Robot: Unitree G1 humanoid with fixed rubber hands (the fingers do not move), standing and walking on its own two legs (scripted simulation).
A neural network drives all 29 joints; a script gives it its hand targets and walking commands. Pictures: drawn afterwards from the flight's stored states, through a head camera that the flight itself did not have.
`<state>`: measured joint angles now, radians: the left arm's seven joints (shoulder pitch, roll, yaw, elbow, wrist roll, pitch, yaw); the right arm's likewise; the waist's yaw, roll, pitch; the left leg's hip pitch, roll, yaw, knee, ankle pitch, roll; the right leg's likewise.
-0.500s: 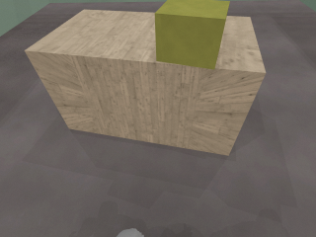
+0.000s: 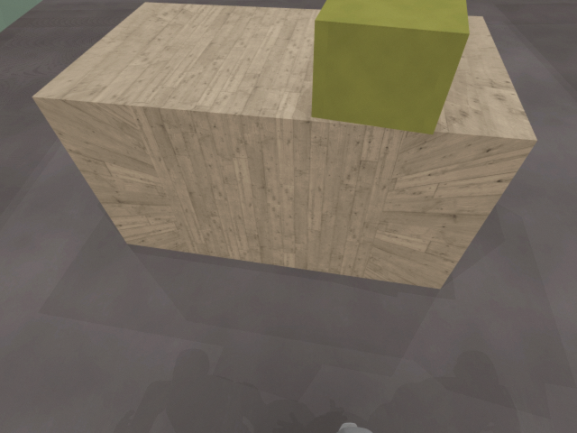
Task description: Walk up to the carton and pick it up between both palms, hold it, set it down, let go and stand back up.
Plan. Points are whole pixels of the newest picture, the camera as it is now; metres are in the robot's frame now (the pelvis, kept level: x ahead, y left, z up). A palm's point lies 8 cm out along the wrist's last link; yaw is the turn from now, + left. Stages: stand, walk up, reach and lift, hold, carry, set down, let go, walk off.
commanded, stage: walk up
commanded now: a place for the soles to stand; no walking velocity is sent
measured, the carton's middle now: (384, 57) +0.92 -0.22 +0.07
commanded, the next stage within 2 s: none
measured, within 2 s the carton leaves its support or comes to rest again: neither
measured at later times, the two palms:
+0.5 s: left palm out of the picture +0.11 +0.39 -0.10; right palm out of the picture +0.14 -0.25 -0.09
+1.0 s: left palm out of the picture +0.14 +0.36 -0.09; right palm out of the picture +0.11 -0.27 -0.11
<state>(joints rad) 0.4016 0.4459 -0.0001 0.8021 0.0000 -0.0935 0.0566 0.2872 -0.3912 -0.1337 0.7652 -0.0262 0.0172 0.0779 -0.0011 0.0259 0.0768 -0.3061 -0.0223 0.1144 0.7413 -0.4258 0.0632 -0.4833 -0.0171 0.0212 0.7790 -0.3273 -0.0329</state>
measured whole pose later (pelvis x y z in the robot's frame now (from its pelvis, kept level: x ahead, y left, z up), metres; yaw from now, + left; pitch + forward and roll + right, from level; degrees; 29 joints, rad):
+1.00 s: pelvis +0.05 +0.05 -0.01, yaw -5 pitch -2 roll +0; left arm 0.28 0.42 0.00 0.80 0.00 -0.04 0.04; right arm 0.22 -0.39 -0.10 0.80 -0.03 0.01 0.02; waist 0.00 0.02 0.11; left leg -0.37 0.03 0.05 0.84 -0.43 0.02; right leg -0.40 0.01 0.03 0.83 -0.40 -0.04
